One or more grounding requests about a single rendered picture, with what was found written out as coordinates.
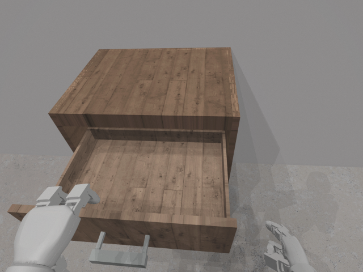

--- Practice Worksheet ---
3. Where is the drawer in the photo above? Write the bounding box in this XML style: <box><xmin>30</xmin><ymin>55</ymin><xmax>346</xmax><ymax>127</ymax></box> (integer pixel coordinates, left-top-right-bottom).
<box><xmin>7</xmin><ymin>127</ymin><xmax>237</xmax><ymax>253</ymax></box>

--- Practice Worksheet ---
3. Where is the robot right hand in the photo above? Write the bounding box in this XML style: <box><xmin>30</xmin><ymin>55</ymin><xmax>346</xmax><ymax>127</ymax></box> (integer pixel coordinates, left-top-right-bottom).
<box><xmin>264</xmin><ymin>221</ymin><xmax>310</xmax><ymax>272</ymax></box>

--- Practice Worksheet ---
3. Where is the cabinet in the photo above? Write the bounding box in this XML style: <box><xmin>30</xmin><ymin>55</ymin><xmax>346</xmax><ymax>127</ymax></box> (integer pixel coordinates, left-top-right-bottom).
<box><xmin>48</xmin><ymin>47</ymin><xmax>240</xmax><ymax>183</ymax></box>

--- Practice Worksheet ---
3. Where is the robot left hand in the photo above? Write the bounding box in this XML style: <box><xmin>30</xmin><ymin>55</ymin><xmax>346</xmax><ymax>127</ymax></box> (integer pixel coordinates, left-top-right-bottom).
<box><xmin>13</xmin><ymin>184</ymin><xmax>100</xmax><ymax>272</ymax></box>

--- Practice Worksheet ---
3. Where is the handle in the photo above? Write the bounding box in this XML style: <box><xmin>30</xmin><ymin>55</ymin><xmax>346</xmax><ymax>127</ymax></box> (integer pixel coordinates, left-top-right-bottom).
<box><xmin>89</xmin><ymin>232</ymin><xmax>150</xmax><ymax>268</ymax></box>

